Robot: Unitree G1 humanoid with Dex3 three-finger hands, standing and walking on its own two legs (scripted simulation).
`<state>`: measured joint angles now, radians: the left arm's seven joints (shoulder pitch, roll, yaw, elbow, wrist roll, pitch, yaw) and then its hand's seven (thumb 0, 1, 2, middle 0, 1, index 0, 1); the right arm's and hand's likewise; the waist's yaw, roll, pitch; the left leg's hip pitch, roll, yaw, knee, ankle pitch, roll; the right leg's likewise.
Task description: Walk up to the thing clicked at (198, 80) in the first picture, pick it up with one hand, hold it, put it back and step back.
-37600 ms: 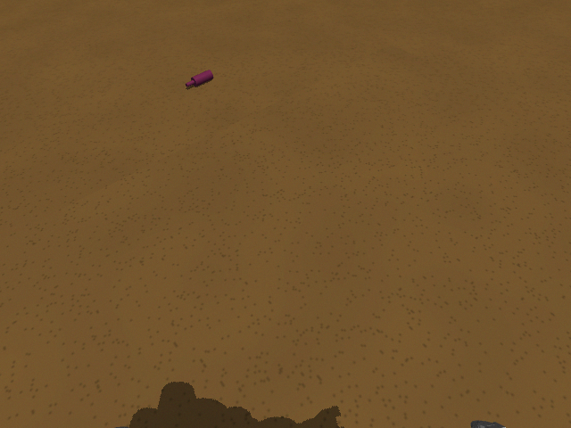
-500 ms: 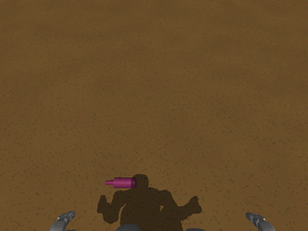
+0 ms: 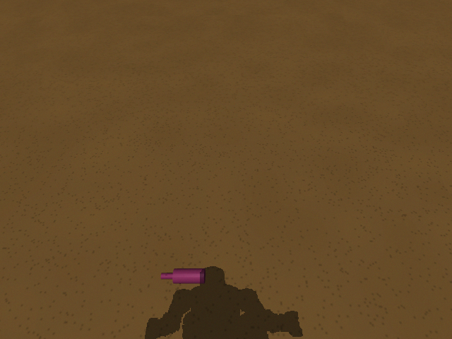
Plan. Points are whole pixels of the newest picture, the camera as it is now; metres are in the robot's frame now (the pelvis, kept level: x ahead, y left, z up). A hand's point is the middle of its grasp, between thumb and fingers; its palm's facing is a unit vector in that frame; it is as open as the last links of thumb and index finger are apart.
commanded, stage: stand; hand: left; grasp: from above
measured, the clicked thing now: (183, 275) +0.47 +0.24 -0.75
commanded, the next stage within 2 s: step back in 1.72 s
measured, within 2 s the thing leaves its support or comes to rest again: neither
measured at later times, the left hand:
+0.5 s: hand out of the picture +0.07 +0.23 -0.16, palm faces +0.00 -0.94 -0.33, open 7.4 cm
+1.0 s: hand out of the picture +0.10 +0.23 -0.15, palm faces +0.00 -0.94 -0.34, open 7.4 cm
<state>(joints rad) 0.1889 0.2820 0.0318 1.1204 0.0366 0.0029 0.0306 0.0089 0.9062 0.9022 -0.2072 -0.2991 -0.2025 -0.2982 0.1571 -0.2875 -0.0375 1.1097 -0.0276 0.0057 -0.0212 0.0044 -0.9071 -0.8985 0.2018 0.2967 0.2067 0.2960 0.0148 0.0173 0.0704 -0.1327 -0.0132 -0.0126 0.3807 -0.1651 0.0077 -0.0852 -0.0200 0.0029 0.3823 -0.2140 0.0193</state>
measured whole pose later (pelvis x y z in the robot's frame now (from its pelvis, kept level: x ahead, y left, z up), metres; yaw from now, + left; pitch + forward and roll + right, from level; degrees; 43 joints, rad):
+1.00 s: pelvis +0.02 -0.01 +0.00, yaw -1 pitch -3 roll +0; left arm 0.10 0.31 0.03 1.14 0.02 -0.01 0.01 0.01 0.91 0.90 -0.21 -0.30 -0.20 -0.30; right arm 0.10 -0.33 -0.01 1.15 -0.02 -0.01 -0.01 0.00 -0.91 -0.90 0.20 0.30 0.21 0.30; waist 0.00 0.01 0.06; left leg -0.10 0.01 -0.01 0.32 -0.16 -0.01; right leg -0.06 0.00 0.01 0.32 -0.20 0.00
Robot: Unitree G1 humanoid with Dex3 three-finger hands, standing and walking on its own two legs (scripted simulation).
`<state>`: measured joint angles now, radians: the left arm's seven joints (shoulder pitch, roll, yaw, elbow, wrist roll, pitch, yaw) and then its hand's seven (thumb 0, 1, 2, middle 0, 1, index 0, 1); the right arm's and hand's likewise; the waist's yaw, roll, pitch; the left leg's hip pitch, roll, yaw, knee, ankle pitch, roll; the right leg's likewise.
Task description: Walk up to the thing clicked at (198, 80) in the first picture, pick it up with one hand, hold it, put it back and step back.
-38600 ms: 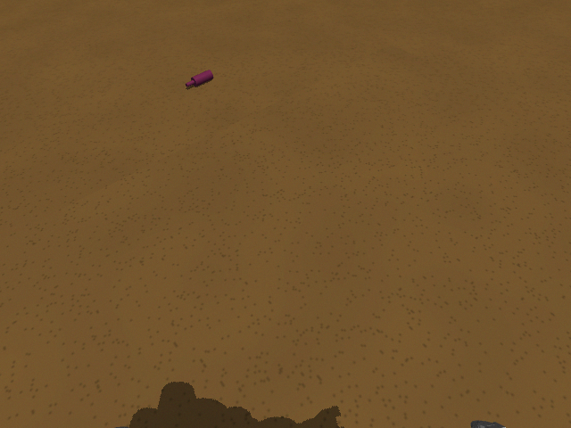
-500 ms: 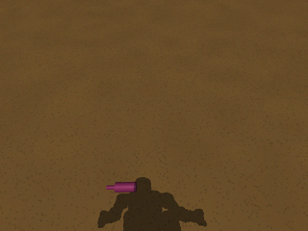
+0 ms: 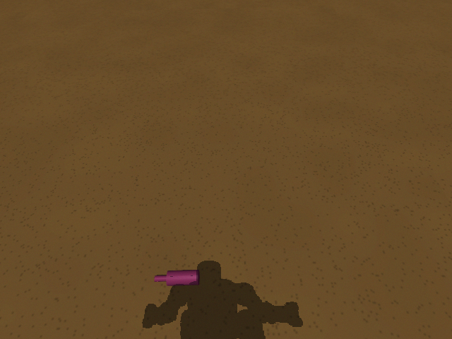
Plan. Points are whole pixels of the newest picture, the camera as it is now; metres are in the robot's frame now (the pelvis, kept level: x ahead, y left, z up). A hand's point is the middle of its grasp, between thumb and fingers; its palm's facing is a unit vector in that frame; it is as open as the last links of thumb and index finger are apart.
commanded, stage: stand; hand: left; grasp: from above
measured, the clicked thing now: (176, 277) +0.45 +0.26 -0.75
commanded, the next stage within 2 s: step back in 0.72 s
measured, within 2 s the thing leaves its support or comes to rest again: neither
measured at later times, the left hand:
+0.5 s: hand out of the picture +0.07 +0.24 -0.16, palm faces -0.01 -0.94 -0.34, open 7.4 cm
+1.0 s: hand out of the picture +0.07 +0.28 -0.17, palm faces -0.04 -0.92 -0.39, open 7.4 cm
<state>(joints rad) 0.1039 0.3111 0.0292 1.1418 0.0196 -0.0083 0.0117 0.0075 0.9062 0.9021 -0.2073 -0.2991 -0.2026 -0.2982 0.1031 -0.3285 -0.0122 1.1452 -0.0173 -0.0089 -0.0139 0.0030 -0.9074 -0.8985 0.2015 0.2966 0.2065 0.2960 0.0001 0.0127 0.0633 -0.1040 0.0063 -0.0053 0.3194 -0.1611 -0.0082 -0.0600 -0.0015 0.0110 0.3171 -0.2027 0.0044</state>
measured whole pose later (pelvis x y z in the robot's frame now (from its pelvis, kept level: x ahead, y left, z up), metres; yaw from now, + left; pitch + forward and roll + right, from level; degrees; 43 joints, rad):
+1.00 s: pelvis -0.04 +0.01 -0.02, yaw -1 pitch -2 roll -1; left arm 0.09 0.38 0.05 0.96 0.02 0.03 0.01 0.01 0.91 0.90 -0.21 -0.30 -0.20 -0.30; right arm 0.08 -0.40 -0.05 1.01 -0.01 0.04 0.01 0.00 -0.91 -0.90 0.20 0.30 0.21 0.30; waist -0.01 0.00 0.16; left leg -0.32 0.00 -0.02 0.66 -0.29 0.03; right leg -0.27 0.01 0.03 0.58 -0.27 0.00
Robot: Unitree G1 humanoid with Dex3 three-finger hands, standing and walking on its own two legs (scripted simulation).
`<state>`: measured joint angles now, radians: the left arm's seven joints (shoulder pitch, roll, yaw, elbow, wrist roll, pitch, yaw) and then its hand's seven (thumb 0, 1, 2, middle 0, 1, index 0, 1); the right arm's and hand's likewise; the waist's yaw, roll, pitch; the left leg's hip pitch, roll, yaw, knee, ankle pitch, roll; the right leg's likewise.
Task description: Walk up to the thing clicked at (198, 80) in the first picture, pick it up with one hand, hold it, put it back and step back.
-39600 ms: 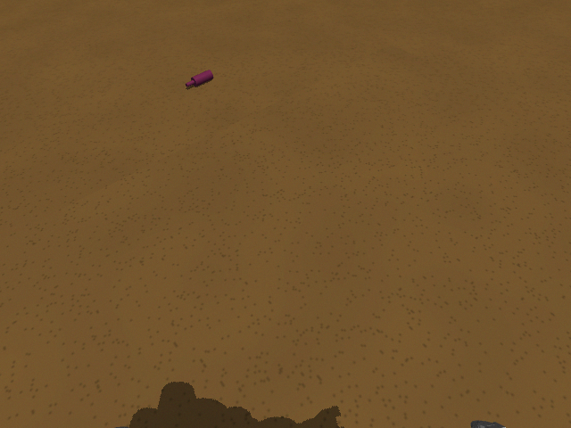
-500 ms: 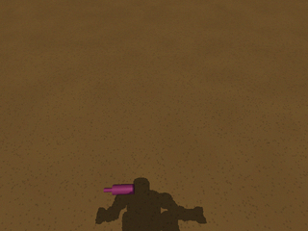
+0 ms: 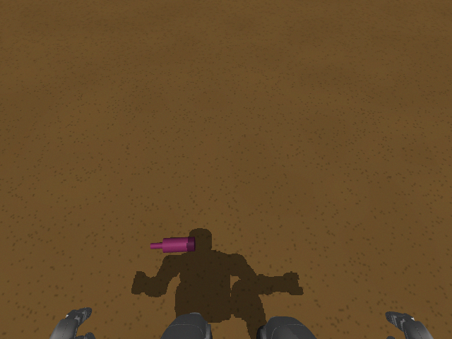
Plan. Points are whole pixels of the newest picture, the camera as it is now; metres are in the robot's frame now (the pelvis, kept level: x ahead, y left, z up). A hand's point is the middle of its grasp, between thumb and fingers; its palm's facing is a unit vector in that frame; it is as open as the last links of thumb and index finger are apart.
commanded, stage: step back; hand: left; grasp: from above
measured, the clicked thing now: (172, 245) +0.49 +0.25 -0.73
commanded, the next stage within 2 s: none
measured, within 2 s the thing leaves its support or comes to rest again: neither
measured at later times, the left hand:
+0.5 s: hand out of the picture +0.00 +0.26 -0.16, palm faces -0.14 -0.91 -0.39, open 7.4 cm
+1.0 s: hand out of the picture -0.12 +0.25 -0.14, palm faces -0.01 -0.93 -0.37, open 7.4 cm
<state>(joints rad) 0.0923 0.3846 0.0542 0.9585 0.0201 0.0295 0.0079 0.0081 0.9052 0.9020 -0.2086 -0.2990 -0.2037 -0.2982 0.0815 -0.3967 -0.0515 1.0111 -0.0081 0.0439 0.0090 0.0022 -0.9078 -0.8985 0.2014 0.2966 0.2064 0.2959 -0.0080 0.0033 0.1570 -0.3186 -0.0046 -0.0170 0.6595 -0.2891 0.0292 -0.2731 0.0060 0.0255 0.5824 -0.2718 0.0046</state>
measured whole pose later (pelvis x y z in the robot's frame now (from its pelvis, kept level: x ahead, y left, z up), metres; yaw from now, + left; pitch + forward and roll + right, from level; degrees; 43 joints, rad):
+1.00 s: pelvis -0.26 -0.01 +0.00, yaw +1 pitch -2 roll +0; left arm 0.10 0.39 0.07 0.80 0.01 0.07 0.02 0.01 0.91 0.90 -0.21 -0.30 -0.20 -0.30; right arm 0.19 -0.37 -0.04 0.88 -0.03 0.03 0.00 0.00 -0.91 -0.90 0.20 0.30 0.21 0.30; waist -0.02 -0.03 0.18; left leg -0.28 -0.02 -0.03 0.63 -0.32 0.02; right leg -0.47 0.06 0.09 1.04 -0.53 -0.02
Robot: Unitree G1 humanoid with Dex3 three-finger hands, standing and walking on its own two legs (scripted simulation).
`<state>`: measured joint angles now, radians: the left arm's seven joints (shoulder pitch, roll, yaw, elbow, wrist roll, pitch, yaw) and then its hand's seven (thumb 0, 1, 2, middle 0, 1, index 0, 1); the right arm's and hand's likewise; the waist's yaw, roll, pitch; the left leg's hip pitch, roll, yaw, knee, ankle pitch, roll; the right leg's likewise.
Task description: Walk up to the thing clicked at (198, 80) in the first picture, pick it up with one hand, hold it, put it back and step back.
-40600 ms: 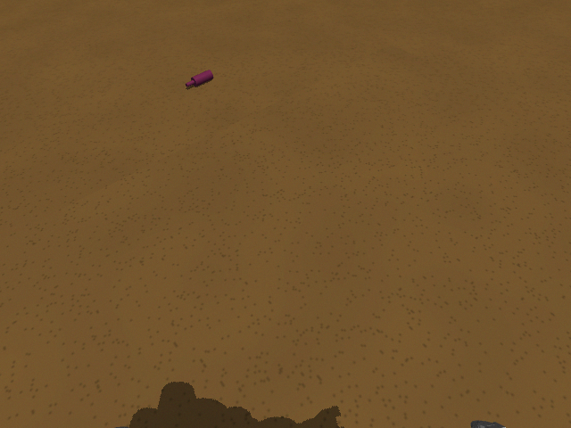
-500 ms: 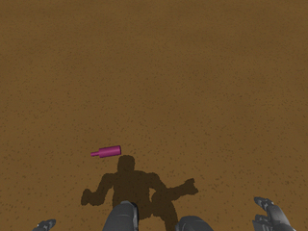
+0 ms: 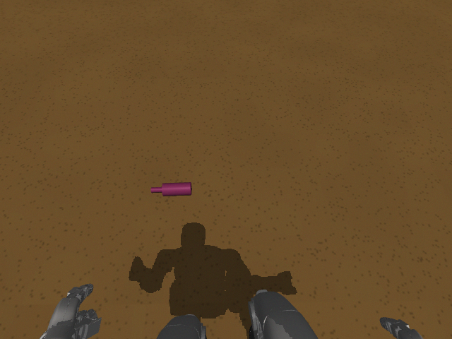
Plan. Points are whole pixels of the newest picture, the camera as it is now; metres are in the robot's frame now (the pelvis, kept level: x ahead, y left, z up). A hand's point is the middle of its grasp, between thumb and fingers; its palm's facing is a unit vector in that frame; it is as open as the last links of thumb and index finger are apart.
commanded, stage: step back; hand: left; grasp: from above
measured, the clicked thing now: (171, 189) +0.75 +0.25 -0.73
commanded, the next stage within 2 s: none
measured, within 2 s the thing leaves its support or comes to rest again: neither
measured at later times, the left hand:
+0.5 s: hand out of the picture -0.06 +0.25 -0.13, palm faces -0.01 -0.89 -0.45, open 7.4 cm
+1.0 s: hand out of the picture -0.27 +0.24 -0.14, palm faces -0.06 -0.91 -0.41, open 7.4 cm
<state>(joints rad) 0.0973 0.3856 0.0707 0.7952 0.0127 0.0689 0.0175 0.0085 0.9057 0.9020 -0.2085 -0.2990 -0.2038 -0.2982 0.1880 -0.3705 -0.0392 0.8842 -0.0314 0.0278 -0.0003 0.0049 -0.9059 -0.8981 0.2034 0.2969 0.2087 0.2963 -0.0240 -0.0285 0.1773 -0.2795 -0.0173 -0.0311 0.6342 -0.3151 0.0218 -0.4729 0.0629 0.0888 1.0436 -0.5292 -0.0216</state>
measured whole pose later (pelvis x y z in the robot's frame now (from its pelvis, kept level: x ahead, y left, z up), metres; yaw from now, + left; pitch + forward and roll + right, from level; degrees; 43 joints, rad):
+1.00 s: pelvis -0.33 -0.03 +0.00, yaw -4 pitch -3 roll +0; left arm 0.23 0.36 0.06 0.94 0.05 0.01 0.00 0.01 0.91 0.90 -0.21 -0.30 -0.20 -0.30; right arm 0.11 -0.39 -0.05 0.89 -0.02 0.07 0.00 0.00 -0.91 -0.90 0.20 0.30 0.21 0.30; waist 0.04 0.04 0.12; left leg -0.45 -0.01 -0.09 0.85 -0.44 0.00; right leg -0.23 0.03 0.04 0.64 -0.36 -0.03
